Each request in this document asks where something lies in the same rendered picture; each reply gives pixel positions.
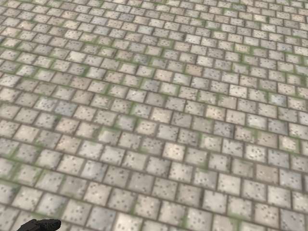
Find robot left hand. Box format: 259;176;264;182
16;218;62;231

